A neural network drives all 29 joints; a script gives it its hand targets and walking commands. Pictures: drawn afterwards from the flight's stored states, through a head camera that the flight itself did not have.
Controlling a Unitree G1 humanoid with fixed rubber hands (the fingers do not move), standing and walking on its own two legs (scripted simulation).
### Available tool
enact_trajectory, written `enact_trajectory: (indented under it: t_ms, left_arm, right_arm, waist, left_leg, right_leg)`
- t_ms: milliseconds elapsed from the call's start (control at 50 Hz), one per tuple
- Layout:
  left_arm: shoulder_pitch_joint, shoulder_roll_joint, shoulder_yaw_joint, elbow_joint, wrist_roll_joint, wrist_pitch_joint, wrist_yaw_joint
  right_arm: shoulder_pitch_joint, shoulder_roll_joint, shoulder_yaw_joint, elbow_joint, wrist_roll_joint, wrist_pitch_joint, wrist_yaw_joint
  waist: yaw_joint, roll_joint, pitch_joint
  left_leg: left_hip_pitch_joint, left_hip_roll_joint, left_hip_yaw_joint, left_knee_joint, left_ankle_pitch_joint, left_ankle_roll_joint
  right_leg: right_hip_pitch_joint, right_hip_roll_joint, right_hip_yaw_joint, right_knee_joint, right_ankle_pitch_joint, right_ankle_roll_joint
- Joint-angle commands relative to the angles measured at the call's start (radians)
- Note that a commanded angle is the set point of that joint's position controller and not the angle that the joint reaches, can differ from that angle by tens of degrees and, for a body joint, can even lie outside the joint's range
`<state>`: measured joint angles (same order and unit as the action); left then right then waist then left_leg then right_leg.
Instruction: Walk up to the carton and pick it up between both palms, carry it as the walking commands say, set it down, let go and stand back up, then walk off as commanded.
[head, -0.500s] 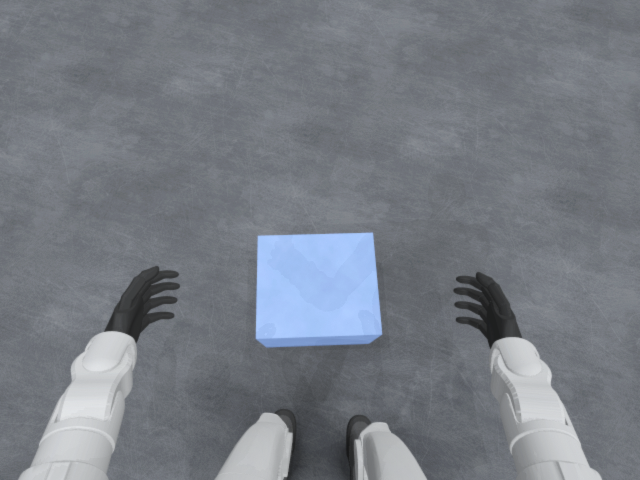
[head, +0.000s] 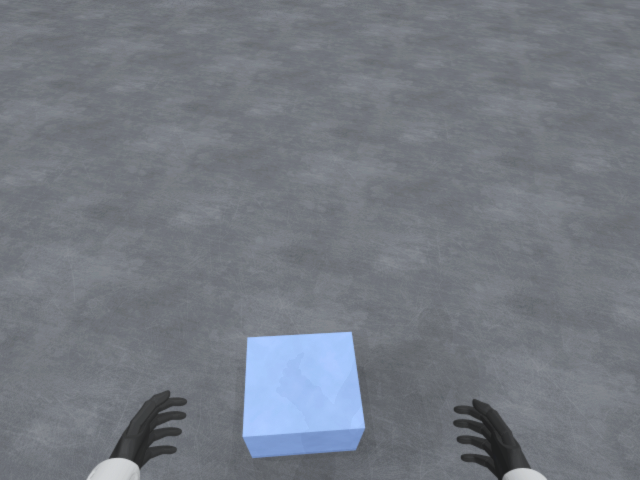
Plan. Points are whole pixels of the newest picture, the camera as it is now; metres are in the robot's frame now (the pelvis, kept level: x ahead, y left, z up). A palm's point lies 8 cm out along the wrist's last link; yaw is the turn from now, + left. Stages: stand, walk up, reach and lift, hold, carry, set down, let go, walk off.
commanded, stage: let go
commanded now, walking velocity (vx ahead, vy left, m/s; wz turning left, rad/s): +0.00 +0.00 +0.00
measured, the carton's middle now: (302, 394) +0.44 +0.04 -0.66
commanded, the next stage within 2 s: stand in 0.28 s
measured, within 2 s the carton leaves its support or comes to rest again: neither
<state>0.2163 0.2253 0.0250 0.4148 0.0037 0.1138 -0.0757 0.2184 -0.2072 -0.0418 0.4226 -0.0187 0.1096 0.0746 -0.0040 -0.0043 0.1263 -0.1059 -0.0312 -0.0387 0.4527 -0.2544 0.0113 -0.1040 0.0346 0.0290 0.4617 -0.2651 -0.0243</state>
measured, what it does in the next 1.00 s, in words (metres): stands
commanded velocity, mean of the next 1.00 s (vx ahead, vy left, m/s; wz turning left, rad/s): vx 0.00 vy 0.00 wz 0.00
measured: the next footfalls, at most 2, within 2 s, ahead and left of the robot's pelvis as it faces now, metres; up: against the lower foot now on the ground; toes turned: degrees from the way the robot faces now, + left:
none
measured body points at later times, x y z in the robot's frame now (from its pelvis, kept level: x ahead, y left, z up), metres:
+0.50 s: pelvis +0.02 +0.00 +0.00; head -0.01 +0.01 +0.44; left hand +0.16 +0.29 -0.08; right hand +0.18 -0.28 -0.07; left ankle +0.00 +0.11 -0.74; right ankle +0.00 -0.10 -0.74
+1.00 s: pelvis +0.01 +0.01 +0.00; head -0.03 +0.02 +0.45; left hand +0.15 +0.31 -0.09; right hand +0.14 -0.29 -0.08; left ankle +0.00 +0.11 -0.74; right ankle +0.00 -0.10 -0.74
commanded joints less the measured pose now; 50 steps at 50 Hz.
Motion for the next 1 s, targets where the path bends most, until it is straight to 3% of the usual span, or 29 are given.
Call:
enact_trajectory:
  t_ms: [0, 20, 40, 80, 100, 120, 160, 180, 220, 240, 260, 280, 360, 380, 400, 440, 460, 500, 560, 600, 660, 680, 760, 780, 820, 840, 920, 960, 980]
  left_arm:
    - [-0.061, 0.088, 0.026, -0.096, 0.001, 0.015, -0.004]
    - [-0.051, 0.097, 0.032, -0.086, 0.007, 0.022, -0.005]
    - [-0.035, 0.102, 0.036, -0.075, 0.014, 0.031, -0.006]
    - [-0.041, 0.100, 0.039, -0.086, 0.033, 0.042, 0.000]
    - [-0.054, 0.107, 0.032, -0.111, 0.022, 0.037, 0.004]
    - [-0.044, 0.108, 0.045, -0.085, 0.029, 0.041, 0.007]
    - [-0.043, 0.097, 0.030, -0.090, 0.017, 0.065, 0.018]
    - [-0.047, 0.107, 0.042, -0.123, 0.021, 0.068, 0.024]
    - [-0.038, 0.100, 0.039, -0.106, 0.007, 0.084, 0.043]
    - [-0.044, 0.088, 0.040, -0.124, 0.008, 0.095, 0.053]
    - [-0.030, 0.224, 0.072, 0.010, 0.021, 0.012, 0.075]
    - [-0.045, 0.248, 0.076, 0.019, 0.034, -0.023, 0.085]
    - [-0.061, 0.221, 0.067, 0.081, 0.039, -0.093, 0.078]
    - [-0.061, 0.204, 0.060, 0.087, 0.036, -0.101, 0.074]
    - [-0.051, 0.209, 0.063, 0.097, 0.037, -0.108, 0.073]
    - [-0.042, 0.232, 0.067, 0.120, 0.038, -0.119, 0.071]
    - [-0.049, 0.236, 0.066, 0.136, 0.039, -0.121, 0.073]
    - [-0.018, 0.257, 0.071, 0.154, 0.032, -0.131, 0.075]
    - [-0.018, 0.252, 0.064, 0.180, 0.033, -0.133, 0.077]
    - [-0.042, 0.255, 0.062, 0.185, 0.034, -0.138, 0.080]
    - [-0.041, 0.275, 0.068, 0.216, 0.039, -0.135, 0.090]
    - [-0.048, 0.267, 0.065, 0.218, 0.041, -0.144, 0.087]
    - [-0.045, 0.281, 0.059, 0.244, 0.039, -0.144, 0.088]
    - [-0.044, 0.281, 0.054, 0.257, 0.037, -0.145, 0.089]
    - [-0.056, 0.287, 0.053, 0.272, 0.034, -0.144, 0.091]
    - [-0.066, 0.299, 0.057, 0.269, 0.037, -0.141, 0.087]
    - [-0.070, 0.281, 0.045, 0.283, 0.027, -0.158, 0.084]
    - [-0.052, 0.298, 0.044, 0.309, 0.032, -0.154, 0.084]
    - [-0.058, 0.290, 0.041, 0.316, 0.029, -0.153, 0.085]
  right_arm:
    - [-0.059, -0.083, -0.011, -0.121, 0.003, 0.018, 0.009]
    - [-0.048, -0.093, -0.021, -0.110, -0.003, 0.028, 0.005]
    - [-0.054, -0.100, -0.033, -0.115, -0.018, 0.035, -0.002]
    - [-0.079, -0.100, -0.034, -0.112, -0.019, 0.042, 0.001]
    - [-0.077, -0.097, -0.022, -0.105, -0.012, 0.042, 0.001]
    - [-0.081, -0.094, -0.022, -0.108, -0.007, 0.041, 0.002]
    - [-0.078, -0.116, -0.035, -0.111, -0.004, 0.027, -0.011]
    - [-0.072, -0.130, -0.036, -0.119, -0.001, 0.023, -0.011]
    - [-0.035, -0.123, -0.031, -0.083, 0.014, 0.006, -0.023]
    - [-0.034, -0.124, -0.020, -0.076, 0.021, 0.004, -0.024]
    - [-0.054, -0.210, -0.058, 0.049, -0.005, -0.036, -0.060]
    - [-0.045, -0.233, -0.065, 0.061, -0.011, -0.053, -0.065]
    - [-0.060, -0.226, -0.054, 0.106, -0.027, -0.100, -0.071]
    - [-0.076, -0.211, -0.051, 0.125, -0.030, -0.106, -0.074]
    - [-0.060, -0.229, -0.052, 0.125, -0.027, -0.113, -0.072]
    - [-0.064, -0.243, -0.057, 0.151, -0.022, -0.115, -0.072]
    - [-0.062, -0.249, -0.059, 0.160, -0.020, -0.119, -0.076]
    - [-0.049, -0.265, -0.058, 0.176, -0.022, -0.123, -0.082]
    - [-0.049, -0.287, -0.064, 0.198, -0.025, -0.134, -0.087]
    - [-0.073, -0.289, -0.062, 0.197, -0.019, -0.133, -0.087]
    - [-0.073, -0.291, -0.059, 0.214, -0.017, -0.139, -0.086]
    - [-0.066, -0.288, -0.062, 0.222, -0.025, -0.137, -0.089]
    - [-0.068, -0.290, -0.054, 0.248, -0.017, -0.145, -0.087]
    - [-0.082, -0.298, -0.055, 0.262, -0.020, -0.145, -0.090]
    - [-0.074, -0.301, -0.055, 0.271, -0.017, -0.146, -0.090]
    - [-0.087, -0.310, -0.057, 0.270, -0.017, -0.147, -0.088]
    - [-0.083, -0.306, -0.049, 0.302, -0.018, -0.155, -0.083]
    - [-0.086, -0.310, -0.051, 0.313, -0.015, -0.152, -0.087]
    - [-0.088, -0.308, -0.049, 0.324, -0.016, -0.155, -0.087]
  waist:
    - [0.009, -0.006, -0.036]
    - [-0.005, -0.009, -0.011]
    - [-0.012, -0.067, 0.001]
    - [0.018, -0.004, 0.004]
    - [0.007, -0.020, 0.002]
    - [0.027, -0.017, 0.005]
    - [-0.001, -0.022, -0.009]
    - [0.009, 0.004, -0.056]
    - [-0.009, -0.033, -0.089]
    - [-0.001, 0.024, -0.095]
    - [0.021, -0.022, -0.218]
    - [0.003, -0.014, -0.221]
    - [0.003, -0.019, -0.160]
    - [0.018, -0.020, -0.164]
    - [0.006, 0.034, -0.152]
    - [0.018, 0.014, -0.167]
    - [0.002, -0.016, -0.205]
    - [0.011, 0.038, -0.174]
    - [0.018, 0.008, -0.215]
    - [0.008, 0.024, -0.202]
    - [0.011, 0.000, -0.184]
    - [0.009, 0.030, -0.175]
    - [0.005, 0.042, -0.156]
    - [0.014, 0.001, -0.161]
    - [0.005, -0.010, -0.116]
    - [0.007, 0.017, -0.136]
    - [0.003, 0.011, -0.175]
    - [0.011, 0.054, -0.136]
    - [0.008, 0.004, -0.144]
  left_leg:
    - [-0.001, -0.009, 0.048, -0.082, 0.018, 0.001]
    - [0.002, -0.007, 0.051, -0.079, 0.013, 0.008]
    - [-0.005, -0.012, 0.056, -0.086, 0.018, 0.007]
    - [0.014, -0.015, 0.049, -0.077, 0.061, 0.000]
    - [0.010, -0.019, 0.048, -0.072, 0.064, 0.000]
    - [-0.001, -0.013, 0.049, -0.072, 0.068, 0.003]
    - [-0.016, -0.004, 0.040, -0.068, 0.073, 0.004]
    - [-0.009, -0.018, 0.036, -0.060, 0.119, -0.003]
    - [-0.021, -0.012, 0.029, -0.039, 0.133, -0.001]
    - [-0.033, -0.015, 0.028, -0.036, 0.138, -0.007]
    - [-0.079, 0.051, -0.029, 0.000, 0.125, -0.029]
    - [-0.068, 0.057, -0.044, 0.008, 0.091, -0.020]
    - [-0.128, 0.068, -0.056, -0.013, 0.038, -0.006]
    - [-0.128, 0.075, -0.071, -0.015, 0.037, -0.002]
    - [-0.139, 0.079, -0.068, -0.015, 0.060, -0.006]
    - [-0.119, 0.094, -0.077, -0.013, 0.115, -0.002]
    - [-0.117, 0.098, -0.077, -0.008, 0.151, -0.004]
    - [-0.110, 0.097, -0.069, -0.004, 0.249, 0.005]
    - [-0.068, 0.104, -0.075, 0.001, 0.323, 0.003]
    - [-0.070, 0.102, -0.071, -0.006, 0.350, 0.001]
    - [-0.087, 0.106, -0.078, -0.024, 0.261, 0.007]
    - [-0.096, 0.108, -0.085, -0.036, 0.273, 0.011]
    - [-0.109, 0.109, -0.093, -0.061, 0.210, 0.004]
    - [-0.102, 0.114, -0.099, -0.071, 0.196, 0.007]
    - [-0.114, 0.112, -0.106, -0.087, 0.172, 0.009]
    - [-0.102, 0.115, -0.102, -0.077, 0.174, 0.008]
    - [-0.086, 0.115, -0.110, -0.091, 0.170, 0.012]
    - [-0.093, 0.114, -0.100, -0.100, 0.198, 0.011]
    - [-0.086, 0.120, -0.106, -0.101, 0.202, 0.012]
  right_leg:
    - [0.001, -0.020, -0.027, -0.094, 0.025, 0.037]
    - [-0.007, -0.023, -0.022, -0.099, 0.018, 0.037]
    - [0.016, -0.021, -0.023, -0.105, 0.030, 0.048]
    - [0.010, -0.016, -0.022, -0.092, 0.060, 0.040]
    - [0.006, -0.017, -0.022, -0.086, 0.076, 0.049]
    - [0.018, -0.013, -0.025, -0.084, 0.079, 0.048]
    - [0.019, -0.014, -0.030, -0.073, 0.096, 0.052]
    - [0.045, -0.007, -0.030, -0.058, 0.154, 0.047]
    - [0.050, -0.010, -0.030, -0.046, 0.216, 0.059]
    - [0.044, -0.010, -0.034, -0.037, 0.221, 0.053]
    - [-0.032, -0.071, 0.039, -0.032, 0.121, 0.043]
    - [-0.049, -0.078, 0.063, -0.039, 0.047, 0.035]
    - [-0.119, -0.080, 0.082, -0.062, 0.005, 0.022]
    - [-0.123, -0.089, 0.096, -0.057, 0.017, 0.014]
    - [-0.123, -0.093, 0.095, -0.058, 0.061, 0.018]
    - [-0.114, -0.101, 0.091, -0.050, 0.145, 0.010]
    - [-0.077, -0.099, 0.100, -0.038, 0.190, 0.009]
    - [-0.076, -0.096, 0.093, -0.026, 0.267, 0.004]
    - [-0.066, -0.095, 0.090, -0.019, 0.292, -0.001]
    - [-0.067, -0.094, 0.085, -0.015, 0.328, 0.006]
    - [-0.074, -0.094, 0.096, -0.034, 0.252, 0.013]
    - [-0.069, -0.096, 0.092, -0.033, 0.228, 0.004]
    - [-0.066, -0.099, 0.100, -0.056, 0.196, 0.011]
    - [-0.067, -0.105, 0.110, -0.048, 0.196, 0.008]
    - [-0.090, -0.100, 0.106, -0.067, 0.144, 0.012]
    - [-0.091, -0.098, 0.103, -0.066, 0.149, 0.003]
    - [-0.070, -0.099, 0.119, -0.066, 0.178, 0.008]
    - [-0.073, -0.106, 0.115, -0.070, 0.180, 0.009]
    - [-0.073, -0.106, 0.119, -0.067, 0.168, 0.006]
